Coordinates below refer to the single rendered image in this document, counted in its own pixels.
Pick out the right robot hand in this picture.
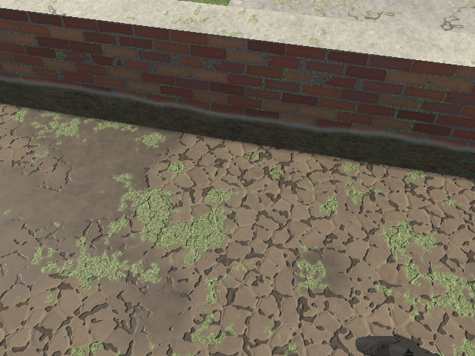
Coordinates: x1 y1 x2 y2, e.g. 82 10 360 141
356 334 440 356

